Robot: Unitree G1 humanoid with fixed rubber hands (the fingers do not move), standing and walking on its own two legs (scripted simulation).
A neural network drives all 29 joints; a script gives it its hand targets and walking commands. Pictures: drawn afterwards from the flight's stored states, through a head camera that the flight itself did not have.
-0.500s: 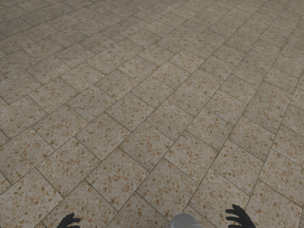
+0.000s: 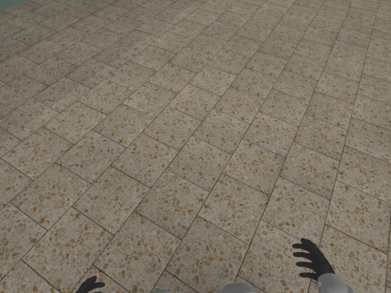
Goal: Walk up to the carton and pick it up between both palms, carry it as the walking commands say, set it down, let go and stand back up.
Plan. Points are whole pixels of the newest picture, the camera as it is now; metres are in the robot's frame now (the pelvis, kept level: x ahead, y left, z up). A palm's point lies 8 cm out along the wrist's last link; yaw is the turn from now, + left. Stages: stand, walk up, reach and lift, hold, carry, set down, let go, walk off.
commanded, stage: walk up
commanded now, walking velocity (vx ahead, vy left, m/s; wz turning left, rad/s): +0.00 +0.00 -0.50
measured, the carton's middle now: out of the picture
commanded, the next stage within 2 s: none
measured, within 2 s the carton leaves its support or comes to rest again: neither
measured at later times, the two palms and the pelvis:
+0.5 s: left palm (135, 220) +0.29 +0.17 -0.12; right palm out of the picture +0.03 -0.30 -0.12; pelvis +0.09 -0.04 -0.01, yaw -16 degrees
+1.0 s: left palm (200, 190) +0.38 +0.00 -0.13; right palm out of the picture +0.34 -0.52 -0.08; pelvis +0.26 -0.22 +0.00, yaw -27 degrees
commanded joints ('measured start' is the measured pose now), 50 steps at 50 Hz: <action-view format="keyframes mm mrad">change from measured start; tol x64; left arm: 1 -64 155 75 -36 16 -35 24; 50 30 99 74 -17 11 -8 -59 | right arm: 1 233 -140 -63 -49 13 -53 -13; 50 267 -237 -132 63 -2 -48 -72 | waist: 1 -94 2 -169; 50 -30 88 36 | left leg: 1 567 156 -157 -560 410 28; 30 274 297 174 -5 1649 -25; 33 -458 -12 -75 678 -269 -61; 50 349 598 -421 -636 201 153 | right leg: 1 -244 -58 231 -119 201 -49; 20 -692 -172 -166 387 -168 -5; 30 172 67 -277 -53 -45 -78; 32 630 -213 519 -237 582 -274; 41 23 -148 471 -255 879 -262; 50 -487 -98 2 702 -125 17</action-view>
